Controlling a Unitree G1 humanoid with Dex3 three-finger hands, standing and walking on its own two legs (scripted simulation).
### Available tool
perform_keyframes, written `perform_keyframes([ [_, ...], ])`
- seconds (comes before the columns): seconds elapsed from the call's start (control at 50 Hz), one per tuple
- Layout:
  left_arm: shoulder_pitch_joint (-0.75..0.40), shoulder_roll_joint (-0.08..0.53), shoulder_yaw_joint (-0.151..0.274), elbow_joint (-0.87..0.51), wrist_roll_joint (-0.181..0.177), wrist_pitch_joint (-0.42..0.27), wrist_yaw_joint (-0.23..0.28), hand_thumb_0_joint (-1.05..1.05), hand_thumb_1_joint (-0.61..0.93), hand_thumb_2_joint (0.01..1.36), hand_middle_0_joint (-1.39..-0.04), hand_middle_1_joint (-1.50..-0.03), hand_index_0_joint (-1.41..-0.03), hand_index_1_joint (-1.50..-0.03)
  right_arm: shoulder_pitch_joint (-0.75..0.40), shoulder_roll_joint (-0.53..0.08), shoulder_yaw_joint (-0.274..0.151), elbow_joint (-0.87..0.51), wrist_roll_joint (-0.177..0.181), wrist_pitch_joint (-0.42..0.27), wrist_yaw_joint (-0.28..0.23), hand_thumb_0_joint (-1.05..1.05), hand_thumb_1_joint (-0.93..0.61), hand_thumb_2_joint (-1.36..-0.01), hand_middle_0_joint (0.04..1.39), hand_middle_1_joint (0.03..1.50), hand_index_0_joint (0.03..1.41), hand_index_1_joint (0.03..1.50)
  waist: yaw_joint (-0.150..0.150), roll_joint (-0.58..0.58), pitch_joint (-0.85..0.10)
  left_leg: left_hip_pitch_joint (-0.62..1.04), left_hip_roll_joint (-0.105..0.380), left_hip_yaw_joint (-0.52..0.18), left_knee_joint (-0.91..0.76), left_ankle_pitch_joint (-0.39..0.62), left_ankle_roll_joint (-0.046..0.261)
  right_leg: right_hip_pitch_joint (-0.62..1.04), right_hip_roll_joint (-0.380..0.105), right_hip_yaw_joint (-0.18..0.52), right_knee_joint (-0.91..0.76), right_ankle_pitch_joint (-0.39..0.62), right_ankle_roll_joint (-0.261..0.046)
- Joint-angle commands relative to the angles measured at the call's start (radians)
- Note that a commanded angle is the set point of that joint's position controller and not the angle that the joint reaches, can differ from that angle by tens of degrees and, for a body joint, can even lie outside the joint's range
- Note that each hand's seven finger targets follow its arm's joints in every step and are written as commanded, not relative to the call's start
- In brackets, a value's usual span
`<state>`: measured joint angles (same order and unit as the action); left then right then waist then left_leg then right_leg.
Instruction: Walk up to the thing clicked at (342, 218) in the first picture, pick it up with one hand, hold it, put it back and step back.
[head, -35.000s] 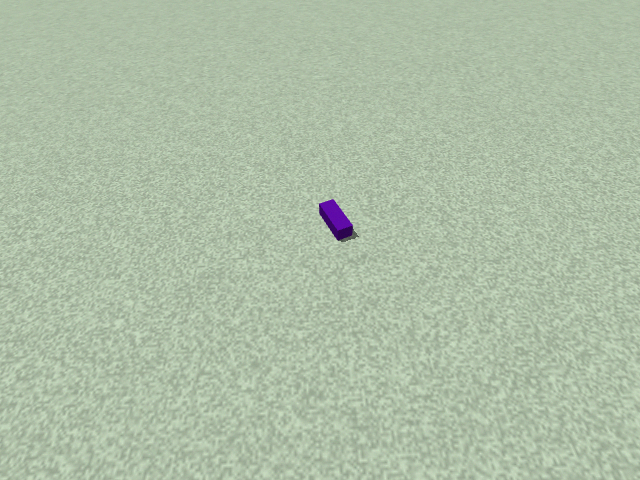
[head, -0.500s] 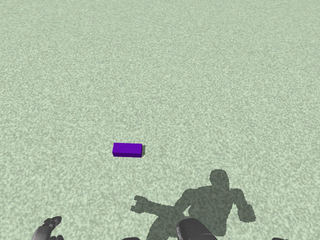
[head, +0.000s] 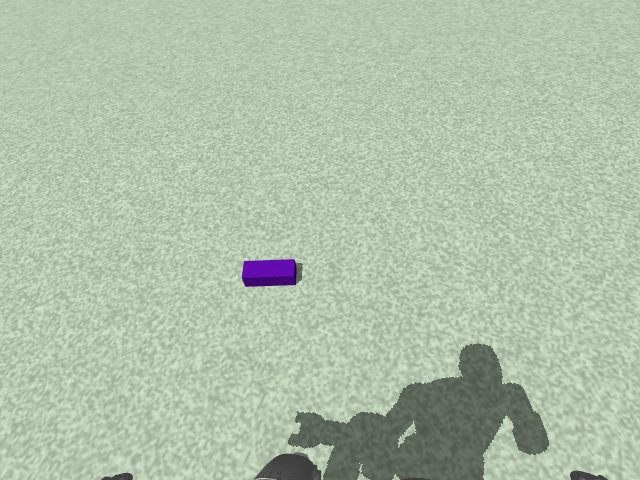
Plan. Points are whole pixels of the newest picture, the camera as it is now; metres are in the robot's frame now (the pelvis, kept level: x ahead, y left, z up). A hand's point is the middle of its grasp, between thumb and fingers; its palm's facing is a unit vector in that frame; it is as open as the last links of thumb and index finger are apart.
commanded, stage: step back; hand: left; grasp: from above
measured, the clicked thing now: (269, 273) +0.85 +0.27 -0.73
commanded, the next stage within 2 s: stand in 1.62 s
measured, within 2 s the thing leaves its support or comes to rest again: neither
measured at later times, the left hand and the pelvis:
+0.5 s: hand out of the picture -0.12 +0.25 -0.16, palm faces -0.06 -0.92 -0.39, open 7.3 cm; pelvis -0.19 -0.02 -0.01, yaw -3 degrees
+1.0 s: hand out of the picture -0.18 +0.26 -0.14, palm faces +0.03 -0.92 -0.39, open 7.4 cm; pelvis -0.23 -0.03 +0.00, yaw +2 degrees
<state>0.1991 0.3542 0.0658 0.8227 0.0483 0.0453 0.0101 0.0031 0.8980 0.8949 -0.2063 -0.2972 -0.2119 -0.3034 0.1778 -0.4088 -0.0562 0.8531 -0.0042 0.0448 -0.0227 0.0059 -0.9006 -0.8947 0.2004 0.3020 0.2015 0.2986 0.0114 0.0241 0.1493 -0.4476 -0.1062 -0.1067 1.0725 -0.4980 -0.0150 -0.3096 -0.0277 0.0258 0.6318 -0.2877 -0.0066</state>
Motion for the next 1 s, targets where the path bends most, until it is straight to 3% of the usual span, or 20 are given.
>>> perform_keyframes([
  [0.0, -0.016, 0.271, 0.078, -0.114, -0.005, -0.022, 0.032, 0.0, 0.9, 0.9, -0.2, -0.3, -0.2, -0.3, -0.012, -0.143, -0.037, -0.097, -0.013, -0.03, -0.009, 0.0, -0.9, -0.9, 0.2, 0.3, 0.2, 0.3, 0.042, -0.237, -0.178, -0.002, 0.058, 0.048, -0.265, -0.035, -0.002, 0.236, -0.228, 0.201, -0.105, 0.509, -0.2],
  [0.06, -0.066, 0.271, 0.066, -0.131, -0.026, -0.004, 0.024, 0.0, 0.9, 0.9, -0.2, -0.3, -0.2, -0.3, 0.093, -0.138, -0.047, -0.047, -0.019, -0.037, -0.004, 0.0, -0.9, -0.9, 0.2, 0.3, 0.2, 0.3, -0.014, -0.211, -0.222, 0.184, 0.063, 0.129, -0.636, 0.213, 0.026, 0.187, -0.192, 0.164, -0.003, 0.46, -0.15],
  [0.08, -0.061, 0.242, 0.053, -0.134, -0.028, 0.003, 0.02, 0.0, 0.9, 0.9, -0.2, -0.3, -0.2, -0.3, 0.106, -0.161, -0.057, -0.038, -0.024, -0.042, -0.006, 0.0, -0.9, -0.9, 0.2, 0.3, 0.2, 0.3, -0.015, -0.151, -0.228, 0.265, 0.114, 0.044, -0.681, 0.328, 0.049, 0.087, -0.163, 0.155, 0.035, 0.334, -0.1],
  [0.1, -0.038, 0.196, 0.045, -0.139, -0.032, 0.005, 0.016, 0.0, 0.9, 0.9, -0.2, -0.3, -0.2, -0.3, 0.083, -0.243, -0.078, -0.045, -0.04, -0.043, -0.007, 0.0, -0.9, -0.9, 0.2, 0.3, 0.2, 0.3, 0.001, 0.047, -0.221, 0.35, 0.314, -0.225, -0.711, 0.453, 0.128, -0.115, -0.044, 0.078, 0.178, 0.066, -0.041],
  [0.12, -0.104, 0.226, 0.058, -0.152, -0.042, 0.004, 0.028, 0.0, 0.9, 0.9, -0.2, -0.3, -0.2, -0.3, 0.027, -0.358, -0.092, -0.073, -0.027, -0.038, 0.004, 0.0, -0.9, -0.9, 0.2, 0.3, 0.2, 0.3, -0.042, 0.226, -0.201, 0.184, 0.5, -0.414, -0.749, 0.564, 0.297, -0.123, 0.086, 0.028, 0.378, -0.353, -0.009],
  [0.14, -0.125, 0.246, 0.071, -0.131, -0.027, 0.008, 0.035, 0.0, 0.9, 0.9, -0.2, -0.3, -0.2, -0.3, 0.007, -0.341, -0.095, -0.078, -0.035, -0.045, 0.002, 0.0, -0.9, -0.9, 0.2, 0.3, 0.2, 0.3, -0.049, 0.154, -0.167, 0.09, 0.52, -0.442, -0.748, 0.554, 0.333, -0.097, 0.092, 0.148, 0.543, -0.372, -0.011],
  [0.2, -0.038, 0.226, 0.068, -0.075, -0.045, 0.016, 0.026, 0.0, 0.9, 0.9, -0.2, -0.3, -0.2, -0.3, -0.082, -0.232, -0.056, -0.082, -0.039, -0.049, -0.012, 0.0, -0.9, -0.9, 0.2, 0.3, 0.2, 0.3, 0.026, 0.058, -0.13, 0.141, 0.361, -0.161, -0.678, 0.62, 0.229, -0.159, 0.124, 0.194, 0.684, -0.225, -0.02],
  [0.32, -0.012, 0.214, 0.062, -0.058, -0.024, 0.001, 0.005, 0.0, 0.9, 0.9, -0.2, -0.3, -0.2, -0.3, -0.028, -0.212, -0.06, -0.083, -0.034, -0.038, -0.006, 0.0, -0.9, -0.9, 0.2, 0.3, 0.2, 0.3, -0.031, 0.126, -0.172, 0.347, 0.349, -0.14, -0.68, 0.437, 0.255, -0.165, 0.088, 0.091, 0.397, -0.234, 0.043],
  [0.38, 0.047, 0.215, 0.059, -0.022, -0.025, -0.014, -0.006, 0.0, 0.9, 0.9, -0.2, -0.3, -0.2, -0.3, -0.046, -0.252, -0.071, -0.082, -0.036, -0.028, -0.003, 0.0, -0.9, -0.9, 0.2, 0.3, 0.2, 0.3, -0.017, 0.198, -0.236, 0.311, 0.365, -0.126, -0.688, 0.242, 0.227, -0.004, 0.03, 0.013, 0.076, -0.246, 0.005],
  [0.44, 0.16, 0.213, 0.076, 0.076, -0.015, -0.031, -0.01, 0.0, 0.9, 0.9, -0.2, -0.3, -0.2, -0.3, -0.036, -0.233, -0.061, -0.074, -0.032, -0.004, 0.008, 0.0, -0.9, -0.9, 0.2, 0.3, 0.2, 0.3, 0.015, 0.122, -0.221, 0.123, 0.268, -0.026, -0.586, 0.087, 0.145, 0.216, 0.064, -0.038, -0.253, -0.098, -0.044],
  [0.46, 0.171, 0.267, 0.091, 0.071, 0.004, -0.035, -0.009, 0.0, 0.9, 0.9, -0.2, -0.3, -0.2, -0.3, -0.035, -0.179, -0.047, -0.091, -0.03, -0.006, 0.011, 0.0, -0.9, -0.9, 0.2, 0.3, 0.2, 0.3, 0.021, -0.033, -0.175, -0.084, 0.175, 0.033, -0.434, -0.013, 0.078, 0.261, -0.044, 0.183, -0.271, -0.226, -0.088],
  [0.48, 0.102, 0.38, 0.114, 0.024, 0.009, -0.034, -0.003, 0.0, 0.9, 0.9, -0.2, -0.3, -0.2, -0.3, -0.108, -0.12, -0.035, -0.121, -0.025, -0.014, 0.001, 0.0, -0.9, -0.9, 0.2, 0.3, 0.2, 0.3, 0.067, -0.249, -0.109, -0.138, 0.033, 0.032, -0.242, -0.074, 0.013, 0.004, -0.313, 0.507, -0.406, -0.472, -0.199],
  [0.5, 0.014, 0.421, 0.117, -0.006, 0.007, -0.036, 0.001, 0.0, 0.9, 0.9, -0.2, -0.3, -0.2, -0.3, -0.14, -0.183, -0.059, -0.113, -0.026, -0.011, -0.009, 0.0, -0.9, -0.9, 0.2, 0.3, 0.2, 0.3, 0.068, -0.218, -0.013, -0.07, 0.079, -0.075, -0.069, -0.065, -0.01, -0.231, -0.413, 0.603, -0.468, -0.565, -0.28],
  [0.56, -0.09, 0.292, 0.083, -0.02, -0.001, -0.062, 0.008, 0.0, 0.9, 0.9, -0.2, -0.3, -0.2, -0.3, -0.026, -0.166, -0.049, -0.039, -0.013, -0.024, -0.001, 0.0, -0.9, -0.9, 0.2, 0.3, 0.2, 0.3, -0.021, -0.102, -0.031, -0.071, 0.022, -0.061, 0.015, 0.111, 0.004, -0.077, -0.196, 0.238, -0.317, -0.146, -0.155],
  [0.68, 0.042, 0.311, 0.089, 0.017, 0.004, -0.08, -0.001, 0.0, 0.9, 0.9, -0.2, -0.3, -0.2, -0.3, -0.066, -0.164, -0.045, -0.027, -0.035, -0.051, 0.026, 0.0, -0.9, -0.9, 0.2, 0.3, 0.2, 0.3, 0.073, -0.203, -0.062, -0.058, 0.103, 0.034, -0.312, 0.022, -0.011, 0.152, -0.235, 0.274, -0.319, -0.331, -0.183],
  [0.78, 0.006, 0.274, 0.051, 0.013, -0.015, -0.064, -0.011, 0.0, 0.9, 0.9, -0.2, -0.3, -0.2, -0.3, 0.065, -0.156, -0.059, 0.051, -0.03, -0.083, 0.027, 0.0, -0.9, -0.9, 0.2, 0.3, 0.2, 0.3, -0.01, -0.141, -0.128, 0.318, 0.069, 0.11, -0.696, 0.179, 0.044, 0.035, -0.176, 0.125, -0.15, -0.058, -0.123],
  [0.82, -0.051, 0.2, 0.032, 0.008, -0.036, -0.065, -0.015, 0.0, 0.9, 0.9, -0.2, -0.3, -0.2, -0.3, 0.107, -0.273, -0.088, 0.059, -0.036, -0.091, 0.025, 0.0, -0.9, -0.9, 0.2, 0.3, 0.2, 0.3, -0.046, 0.133, -0.146, 0.396, 0.348, -0.385, -0.805, -0.178, 0.19, -0.217, 0.018, -0.069, 0.137, -0.216, -0.023],
  [0.84, -0.093, 0.265, 0.055, 0.009, -0.025, -0.065, -0.01, 0.0, 0.9, 0.9, -0.2, -0.3, -0.2, -0.3, 0.124, -0.319, -0.102, 0.054, -0.032, -0.09, 0.028, 0.0, -0.9, -0.9, 0.2, 0.3, 0.2, 0.3, -0.072, 0.111, -0.073, 0.273, 0.445, -0.484, -0.866, -0.254, 0.281, -0.217, -0.002, -0.014, 0.273, -0.293, -0.028],
  [0.9, -0.024, 0.235, 0.052, 0.037, -0.032, -0.078, -0.016, 0.0, 0.9, 0.9, -0.2, -0.3, -0.2, -0.3, 0.075, -0.24, -0.075, 0.04, -0.031, -0.102, 0.022, 0.0, -0.9, -0.9, 0.2, 0.3, 0.2, 0.3, -0.016, 0.078, -0.048, 0.319, 0.374, -0.319, -0.801, 0.014, 0.25, -0.25, -0.04, 0.032, 0.264, -0.213, -0.03],
  [0.98, -0.01, 0.221, 0.056, 0.067, -0.027, -0.084, -0.029, 0.0, 0.9, 0.9, -0.2, -0.3, -0.2, -0.3, 0.049, -0.23, -0.073, 0.025, -0.037, -0.094, 0.03, 0.0, -0.9, -0.9, 0.2, 0.3, 0.2, 0.3, -0.031, 0.156, -0.069, 0.218, 0.314, -0.189, -0.779, 0.085, 0.215, -0.085, 0.002, -0.051, 0.104, -0.177, -0.011],
])
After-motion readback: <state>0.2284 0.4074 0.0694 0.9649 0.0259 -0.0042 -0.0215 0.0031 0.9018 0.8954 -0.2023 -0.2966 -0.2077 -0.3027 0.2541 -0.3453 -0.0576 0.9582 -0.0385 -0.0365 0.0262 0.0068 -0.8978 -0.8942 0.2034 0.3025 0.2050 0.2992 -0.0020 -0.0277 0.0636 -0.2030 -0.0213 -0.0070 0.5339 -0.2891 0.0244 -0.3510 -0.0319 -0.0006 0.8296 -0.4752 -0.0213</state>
